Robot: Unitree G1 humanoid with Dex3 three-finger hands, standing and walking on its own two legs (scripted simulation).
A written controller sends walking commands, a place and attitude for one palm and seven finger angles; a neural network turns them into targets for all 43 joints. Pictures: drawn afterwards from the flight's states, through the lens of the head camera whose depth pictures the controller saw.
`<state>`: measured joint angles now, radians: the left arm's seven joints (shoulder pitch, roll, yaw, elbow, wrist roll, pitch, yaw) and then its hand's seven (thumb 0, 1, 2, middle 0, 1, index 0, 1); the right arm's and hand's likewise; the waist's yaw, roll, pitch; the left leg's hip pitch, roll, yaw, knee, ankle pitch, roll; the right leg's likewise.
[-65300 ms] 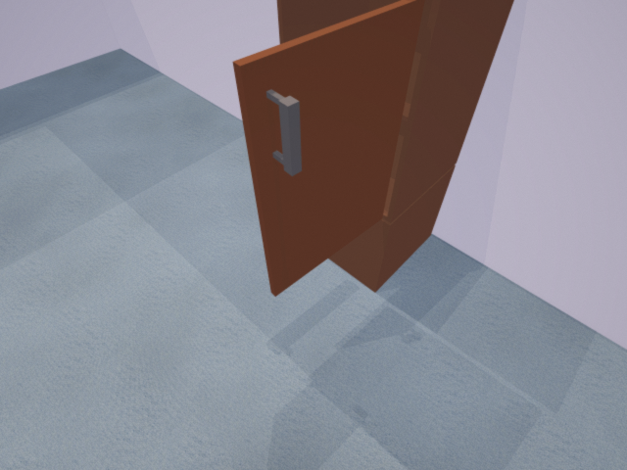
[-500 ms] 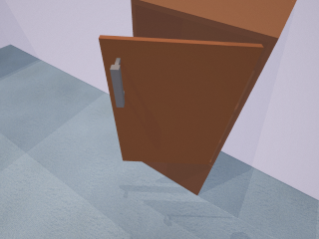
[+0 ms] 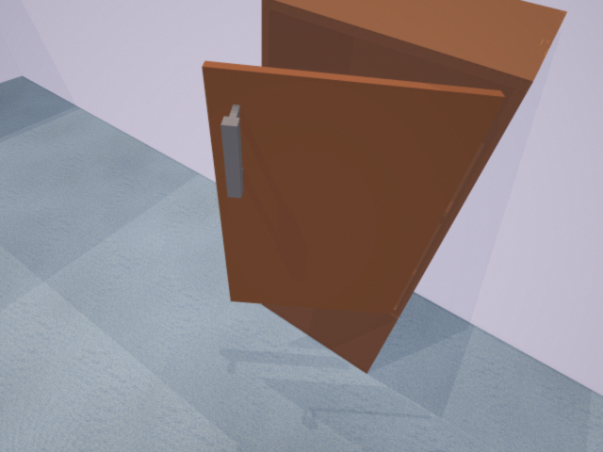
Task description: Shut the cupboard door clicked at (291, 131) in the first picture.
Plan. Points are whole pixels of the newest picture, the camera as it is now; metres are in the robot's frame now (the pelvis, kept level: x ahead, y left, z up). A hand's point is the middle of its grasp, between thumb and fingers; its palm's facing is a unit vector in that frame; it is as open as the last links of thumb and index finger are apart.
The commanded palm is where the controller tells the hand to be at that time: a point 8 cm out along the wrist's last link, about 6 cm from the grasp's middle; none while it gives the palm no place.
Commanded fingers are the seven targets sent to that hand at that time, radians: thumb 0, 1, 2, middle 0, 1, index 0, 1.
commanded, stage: raise the hand and make a fist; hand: left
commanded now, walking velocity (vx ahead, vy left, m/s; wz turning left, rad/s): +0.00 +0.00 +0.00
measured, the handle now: (235, 152) +0.49 +0.14 +0.14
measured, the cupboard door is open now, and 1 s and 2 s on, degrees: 31 31 31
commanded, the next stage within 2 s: bring the fist close to the handle in 1.86 s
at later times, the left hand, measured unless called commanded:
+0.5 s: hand (155, 431) +0.15 +0.18 +0.01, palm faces +0.11 -0.99 -0.04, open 5.5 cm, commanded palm +0.13 +0.23 +0.01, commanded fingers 0.00 0.90 0.90 -0.71 -0.86 -0.71 -0.86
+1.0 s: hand (157, 340) +0.22 +0.18 +0.07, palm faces +0.00 -1.00 -0.05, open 3.4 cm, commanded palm +0.19 +0.24 +0.09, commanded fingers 0.00 0.90 0.90 -1.17 -1.36 -1.17 -1.36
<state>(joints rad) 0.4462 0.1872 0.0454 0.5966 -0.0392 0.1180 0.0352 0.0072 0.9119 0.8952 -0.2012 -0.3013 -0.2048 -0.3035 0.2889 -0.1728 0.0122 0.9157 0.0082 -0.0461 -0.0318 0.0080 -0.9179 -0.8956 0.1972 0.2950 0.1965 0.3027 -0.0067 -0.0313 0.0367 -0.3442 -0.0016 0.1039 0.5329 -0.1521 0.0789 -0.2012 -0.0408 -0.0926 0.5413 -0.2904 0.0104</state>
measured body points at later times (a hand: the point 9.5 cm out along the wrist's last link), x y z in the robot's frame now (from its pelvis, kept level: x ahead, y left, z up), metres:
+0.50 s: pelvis -0.02 -0.02 -0.07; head -0.01 -0.01 +0.38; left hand +0.13 +0.23 +0.01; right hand +0.21 -0.23 -0.11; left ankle +0.09 +0.06 -0.73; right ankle +0.01 -0.12 -0.73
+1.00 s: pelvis +0.04 +0.00 -0.03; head +0.05 +0.00 +0.42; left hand +0.22 +0.24 +0.07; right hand +0.23 -0.23 -0.09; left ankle +0.09 +0.06 -0.73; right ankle +0.01 -0.12 -0.73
